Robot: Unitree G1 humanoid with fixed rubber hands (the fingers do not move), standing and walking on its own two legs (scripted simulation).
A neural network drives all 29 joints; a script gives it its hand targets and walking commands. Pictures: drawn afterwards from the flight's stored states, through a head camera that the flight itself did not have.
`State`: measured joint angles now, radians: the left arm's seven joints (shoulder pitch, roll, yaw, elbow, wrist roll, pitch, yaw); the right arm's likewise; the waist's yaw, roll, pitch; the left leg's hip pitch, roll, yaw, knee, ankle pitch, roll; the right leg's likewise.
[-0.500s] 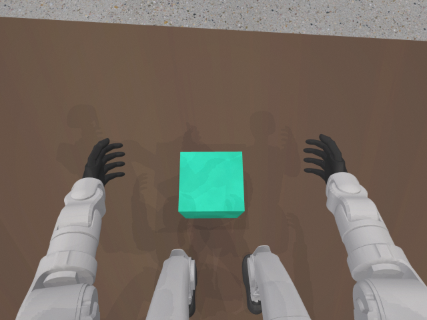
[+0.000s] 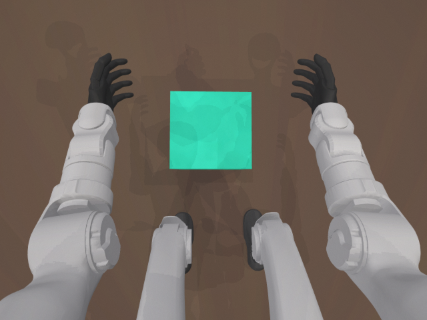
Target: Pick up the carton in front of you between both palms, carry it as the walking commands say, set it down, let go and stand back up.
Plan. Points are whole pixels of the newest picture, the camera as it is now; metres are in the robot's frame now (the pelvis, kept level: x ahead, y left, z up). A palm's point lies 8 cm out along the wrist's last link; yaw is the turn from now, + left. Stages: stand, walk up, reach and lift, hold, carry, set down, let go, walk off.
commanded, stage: reach and lift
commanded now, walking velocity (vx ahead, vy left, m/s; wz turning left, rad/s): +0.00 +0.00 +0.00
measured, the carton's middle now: (210, 136) +0.46 +0.02 -0.47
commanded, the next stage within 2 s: none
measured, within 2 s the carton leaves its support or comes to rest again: leaves its support in 1.44 s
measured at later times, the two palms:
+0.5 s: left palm (138, 130) +0.47 +0.20 -0.35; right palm (284, 129) +0.46 -0.18 -0.35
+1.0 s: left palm (149, 131) +0.47 +0.19 -0.40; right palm (278, 130) +0.47 -0.17 -0.40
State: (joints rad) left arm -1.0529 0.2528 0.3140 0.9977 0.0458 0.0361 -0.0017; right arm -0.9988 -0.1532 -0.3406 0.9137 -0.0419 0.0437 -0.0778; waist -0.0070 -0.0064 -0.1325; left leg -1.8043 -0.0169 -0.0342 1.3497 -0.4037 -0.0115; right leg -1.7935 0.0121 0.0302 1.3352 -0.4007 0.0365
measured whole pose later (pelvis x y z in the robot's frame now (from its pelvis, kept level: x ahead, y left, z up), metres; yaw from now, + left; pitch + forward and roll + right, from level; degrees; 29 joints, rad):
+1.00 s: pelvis -0.04 +0.00 -0.22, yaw -1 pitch +39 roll -1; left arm -1.31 0.36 0.03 1.14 -0.23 -0.02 0.10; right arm -1.28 -0.29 -0.06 1.11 0.26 -0.02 -0.15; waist 0.00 -0.02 0.26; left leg -2.31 -0.02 -0.04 2.17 -0.55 -0.03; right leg -2.30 0.05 0.03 2.15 -0.55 0.06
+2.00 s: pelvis -0.04 -0.01 -0.12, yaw +1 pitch +41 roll +0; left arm -1.03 0.06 0.40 0.83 0.17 0.28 0.05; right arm -1.00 0.02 -0.49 0.76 -0.17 0.27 -0.09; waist 0.00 -0.02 -0.15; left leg -2.04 -0.11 -0.09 1.83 -0.50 -0.07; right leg -2.04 0.13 0.09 1.83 -0.51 0.08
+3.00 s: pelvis +0.06 -0.01 +0.15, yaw +2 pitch +14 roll +0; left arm -0.31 -0.11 0.26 0.56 0.16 0.32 0.05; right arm -0.31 0.14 -0.29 0.55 -0.16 0.31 -0.06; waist 0.00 -0.01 -0.18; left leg -0.68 -0.07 -0.14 0.78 -0.35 -0.02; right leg -0.67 0.07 0.15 0.78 -0.35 0.02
